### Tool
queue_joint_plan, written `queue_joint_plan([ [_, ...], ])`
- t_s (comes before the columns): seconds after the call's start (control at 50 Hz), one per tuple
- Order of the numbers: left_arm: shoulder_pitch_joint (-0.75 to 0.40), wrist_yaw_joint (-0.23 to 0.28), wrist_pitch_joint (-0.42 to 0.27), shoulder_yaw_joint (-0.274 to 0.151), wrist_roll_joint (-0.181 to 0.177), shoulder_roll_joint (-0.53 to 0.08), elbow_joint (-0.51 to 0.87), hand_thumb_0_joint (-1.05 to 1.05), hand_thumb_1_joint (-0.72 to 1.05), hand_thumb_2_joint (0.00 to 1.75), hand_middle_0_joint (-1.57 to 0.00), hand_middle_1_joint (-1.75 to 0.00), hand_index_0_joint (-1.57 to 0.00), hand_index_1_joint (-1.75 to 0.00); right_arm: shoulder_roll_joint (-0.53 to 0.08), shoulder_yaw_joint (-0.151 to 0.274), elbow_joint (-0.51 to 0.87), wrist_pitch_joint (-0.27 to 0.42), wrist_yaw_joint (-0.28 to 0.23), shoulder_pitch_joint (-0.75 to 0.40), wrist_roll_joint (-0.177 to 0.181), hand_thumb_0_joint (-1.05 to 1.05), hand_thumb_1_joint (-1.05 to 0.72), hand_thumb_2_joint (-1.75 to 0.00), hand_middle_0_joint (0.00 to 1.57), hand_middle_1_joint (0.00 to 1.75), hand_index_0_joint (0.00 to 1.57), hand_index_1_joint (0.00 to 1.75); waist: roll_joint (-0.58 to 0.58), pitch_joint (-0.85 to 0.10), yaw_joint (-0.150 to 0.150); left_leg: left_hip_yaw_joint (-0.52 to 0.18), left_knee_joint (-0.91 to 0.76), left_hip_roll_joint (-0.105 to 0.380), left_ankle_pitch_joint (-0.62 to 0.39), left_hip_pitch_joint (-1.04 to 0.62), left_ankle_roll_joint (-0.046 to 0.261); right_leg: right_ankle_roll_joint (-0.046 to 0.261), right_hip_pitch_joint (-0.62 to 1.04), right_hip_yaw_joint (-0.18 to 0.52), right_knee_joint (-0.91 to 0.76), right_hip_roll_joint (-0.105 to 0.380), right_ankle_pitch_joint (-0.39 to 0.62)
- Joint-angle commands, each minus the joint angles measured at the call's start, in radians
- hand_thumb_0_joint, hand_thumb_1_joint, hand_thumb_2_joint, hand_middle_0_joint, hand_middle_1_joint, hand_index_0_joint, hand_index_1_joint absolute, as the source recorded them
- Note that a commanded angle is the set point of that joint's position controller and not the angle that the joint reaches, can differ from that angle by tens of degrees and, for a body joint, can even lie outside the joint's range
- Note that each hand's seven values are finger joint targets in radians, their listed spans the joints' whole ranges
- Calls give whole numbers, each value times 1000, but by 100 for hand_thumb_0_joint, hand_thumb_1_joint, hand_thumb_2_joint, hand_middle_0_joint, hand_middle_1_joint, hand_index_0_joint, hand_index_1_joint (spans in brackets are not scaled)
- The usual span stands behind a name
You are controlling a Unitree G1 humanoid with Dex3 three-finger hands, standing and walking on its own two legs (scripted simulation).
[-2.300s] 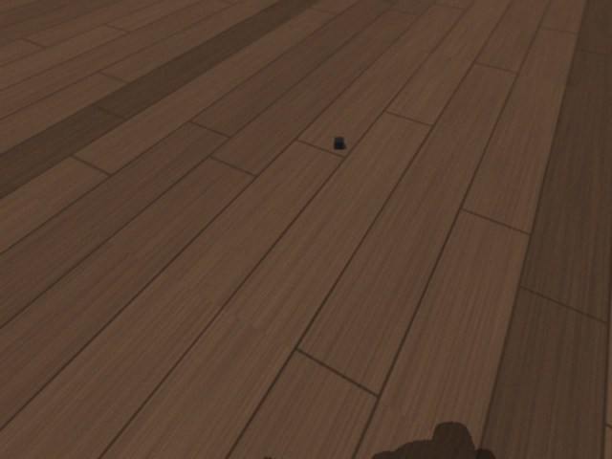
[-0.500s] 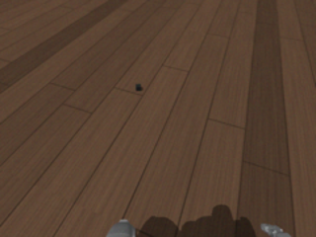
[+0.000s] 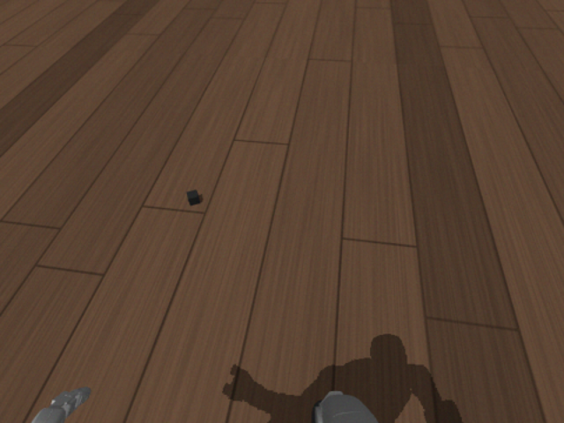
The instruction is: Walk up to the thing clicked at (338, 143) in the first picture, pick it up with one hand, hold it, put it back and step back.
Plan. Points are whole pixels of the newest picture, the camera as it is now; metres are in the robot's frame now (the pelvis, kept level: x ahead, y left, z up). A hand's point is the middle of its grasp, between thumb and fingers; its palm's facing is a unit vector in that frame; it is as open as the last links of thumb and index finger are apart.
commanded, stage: walk up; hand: left
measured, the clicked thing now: (193, 197) +1.17 +0.35 -0.73
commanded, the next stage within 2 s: none
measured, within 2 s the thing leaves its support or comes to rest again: neither
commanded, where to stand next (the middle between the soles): +0.81 +0.08 m, yaw +1 degrees
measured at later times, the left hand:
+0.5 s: hand (92, 383) +0.23 +0.30 -0.13, palm faces +0.03 -0.92 -0.40, open 7.4 cm
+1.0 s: hand (131, 232) +0.52 +0.29 -0.11, palm faces -0.06 -0.92 -0.39, open 7.4 cm
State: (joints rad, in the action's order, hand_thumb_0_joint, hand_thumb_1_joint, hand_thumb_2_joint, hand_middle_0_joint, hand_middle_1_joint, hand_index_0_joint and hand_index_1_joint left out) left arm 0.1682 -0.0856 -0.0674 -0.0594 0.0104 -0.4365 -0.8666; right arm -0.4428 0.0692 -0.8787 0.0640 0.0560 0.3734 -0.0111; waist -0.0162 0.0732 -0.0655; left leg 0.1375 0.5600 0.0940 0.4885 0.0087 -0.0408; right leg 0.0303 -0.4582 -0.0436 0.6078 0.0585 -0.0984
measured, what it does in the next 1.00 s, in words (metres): walks ahead: left foot, then right foot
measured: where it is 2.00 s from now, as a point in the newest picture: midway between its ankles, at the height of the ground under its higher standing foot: (255, 274)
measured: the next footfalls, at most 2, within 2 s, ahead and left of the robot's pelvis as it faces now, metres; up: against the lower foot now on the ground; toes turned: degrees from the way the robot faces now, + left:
left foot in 0.52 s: +0.39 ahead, +0.15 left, +0.00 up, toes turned +5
right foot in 1.00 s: +0.58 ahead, -0.09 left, +0.00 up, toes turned -4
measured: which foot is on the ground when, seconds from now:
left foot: down 0.00-0.02, up 0.04-0.50, down 0.52-1.00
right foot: down 0.00-0.56, up 0.58-0.98, down 1.00-1.00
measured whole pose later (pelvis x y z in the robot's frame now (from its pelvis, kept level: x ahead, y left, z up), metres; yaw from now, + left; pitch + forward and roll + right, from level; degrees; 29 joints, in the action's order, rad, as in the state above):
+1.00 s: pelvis +0.43 +0.02 +0.01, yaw +0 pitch -3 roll +3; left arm 0.24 -0.06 -0.06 -0.05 0.01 -0.39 -0.88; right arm -0.42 0.06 -0.83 0.05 0.05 0.36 -0.01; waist 0.00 0.09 -0.03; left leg 0.09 0.53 -0.01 0.42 0.06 0.00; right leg 0.02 -0.40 -0.05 0.58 0.07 -0.13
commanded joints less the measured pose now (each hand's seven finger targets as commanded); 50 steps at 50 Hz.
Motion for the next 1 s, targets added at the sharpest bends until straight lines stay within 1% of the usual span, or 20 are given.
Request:
queue_joint_plan([
  [0.0, 306, 42, -36, -120, -2, -347, 7, 0, 90, 90, -20, -30, -20, -30, -93, 10, 123, 29, -13, 50, 14, 0, -90, -90, 20, 30, 20, 30, 371, -239, 180, -40, 601, -98, 16, 582, 92, 136, 691, 586, -281, 314, -361],
  [0.02, 263, 43, -34, -115, -20, -368, 17, 0, 90, 90, -20, -30, -20, -30, -212, 39, 100, 16, -23, 27, 13, 0, -90, -90, 20, 30, 20, 30, 280, -215, 179, -128, 685, -76, 42, 618, 81, 218, 638, 781, -348, 378, -422],
  [0.04, 208, 46, -30, -111, -28, -351, 32, 0, 90, 90, -20, -30, -20, -30, -237, 45, 88, 12, -29, -22, 8, 0, -90, -90, 20, 30, 20, 30, 217, -147, 168, -171, 715, -33, 3, 633, 83, 240, 542, 750, -368, 369, -445],
  [0.1, 95, 62, -40, -77, -33, -248, 52, 0, 90, 90, -20, -30, -20, -30, -179, 31, 42, 4, -20, 6, 31, 0, -90, -90, 20, 30, 20, 30, 152, -32, 83, -227, 607, 0, -189, 541, 90, 104, 335, 329, -339, 195, -90],
  [0.14, 91, 60, -50, -67, -25, -221, 52, 0, 90, 90, -20, -30, -20, -30, -160, 30, 33, -10, -9, 29, 16, 0, -90, -90, 20, 30, 20, 30, 165, -16, 63, -201, 548, -11, -238, 478, 77, 107, 239, 225, -362, 153, -11],
  [0.22, 109, 59, -67, -68, -17, -226, 74, 0, 90, 90, -20, -30, -20, -30, -161, 49, 49, -23, 9, -20, 4, 0, -90, -90, 20, 30, 20, 30, 118, 1, 64, -216, 432, -17, -334, 543, 32, 132, 258, 177, -423, 170, -126],
  [0.3, 158, 62, -65, -81, -3, -241, 74, 0, 90, 90, -20, -30, -20, -30, -150, 48, 92, -19, 26, -158, -10, 0, -90, -90, 20, 30, 20, 30, 116, 43, 109, -208, 235, 6, -352, 592, 20, 147, 293, 157, -446, 190, -231],
  [0.42, 176, 65, -56, -79, -6, -251, 67, 0, 90, 90, -20, -30, -20, -30, -135, 45, 111, 4, 37, -230, -14, 0, -90, -90, 20, 30, 20, 30, 121, 1, 114, -119, 26, 4, -371, 409, 72, 147, 331, 101, -302, 215, 35],
  [0.46, 163, 68, -49, -78, -5, -266, 70, 0, 90, 90, -20, -30, -20, -30, -148, 54, 94, 7, 35, -176, -11, 0, -90, -90, 20, 30, 20, 30, 87, -16, 75, -101, -22, -16, -343, 281, 95, 137, 293, 100, -227, 214, 79],
  [0.48, 163, 69, -45, -70, -6, -253, 73, 0, 90, 90, -20, -30, -20, -30, -170, 65, 65, 13, 28, -81, -15, 0, -90, -90, 20, 30, 20, 30, 13, -69, 26, -87, -70, -53, -337, 159, 113, 114, 291, 49, -58, 162, 174],
  [0.5, 205, 71, -39, -49, -11, -200, 75, 0, 90, 90, -20, -30, -20, -30, -225, 84, 29, 22, 16, 52, -31, 0, -90, -90, 20, 30, 20, 30, -112, -169, -20, -151, -93, -30, -281, -43, 160, 75, 203, 3, 208, 93, 181],
  [0.52, 255, 69, -36, -21, -21, -113, 87, 0, 90, 90, -20, -30, -20, -30, -301, 110, 34, 26, 2, 123, -43, 0, -90, -90, 20, 30, 20, 30, -332, -238, -35, -480, -129, 192, -204, -219, 223, 24, -27, -30, 462, -17, -178],
  [0.54, 282, 80, -27, -34, -33, -160, 72, 0, 90, 90, -20, -30, -20, -30, -330, 113, 60, 29, -6, 106, -18, 0, -90, -90, 20, 30, 20, 30, -279, -239, -25, -797, -233, 328, -205, -303, 321, 17, -205, 6, 567, -113, -438],
  [0.56, 218, 89, -22, -35, -16, -217, 58, 0, 90, 90, -20, -30, -20, -30, -313, 117, 60, 23, -8, 78, 8, 0, -90, -90, 20, 30, 20, 30, -195, -191, -26, -794, -236, 347, -230, -222, 359, 33, -229, 86, 638, -35, -441],
  [0.6, 185, 78, -28, -31, -24, -210, 51, 0, 90, 90, -20, -30, -20, -30, -237, 77, 91, 23, -24, -5, 22, 0, -90, -90, 20, 30, 20, 30, -53, -86, 17, -481, -233, 242, -514, -7, 278, 23, -133, 166, 607, -3, -315],
  [0.66, 235, 57, -10, -31, -32, -174, 25, 0, 90, 90, -20, -30, -20, -30, -194, 53, 95, 39, -26, -58, 28, 0, -90, -90, 20, 30, 20, 30, -97, -24, 66, -262, -259, 141, -611, 160, 216, 3, -31, 107, 499, 21, -211],
  [0.78, 113, 35, 0, -35, -11, -143, 68, 0, 90, 90, -20, -30, -20, -30, -206, 60, 121, 46, -26, -36, 13, 0, -90, -90, 20, 30, 20, 30, -140, 32, 42, -208, -302, 143, -602, 138, 270, -37, -80, 39, 219, 60, -122],
  [0.86, 51, 28, -8, -39, -6, -122, 81, 0, 90, 90, -20, -30, -20, -30, -201, 58, 130, 36, -22, -37, 9, 0, -90, -90, 20, 30, 20, 30, -134, 20, 38, -171, -253, 120, -637, 147, 240, -14, 24, -2, 50, 37, -19],
  [0.94, 103, 32, -19, -55, -1, -142, 44, 0, 90, 90, -20, -30, -20, -30, -205, 61, 154, 19, -25, -69, 10, 0, -90, -90, 20, 30, 20, 30, -57, -31, 76, -187, -134, 121, -421, 218, 217, 0, 242, -23, -65, -10, -21],
  [0.98, 271, 54, -40, -85, 5, -211, 7, 0, 90, 90, -20, -30, -20, -30, -133, 33, 160, 20, -23, -21, 11, 0, -90, -90, 20, 30, 20, 30, 138, -157, 161, -120, 237, 24, -392, 296, 166, 36, 501, 88, -170, 42, -143],
])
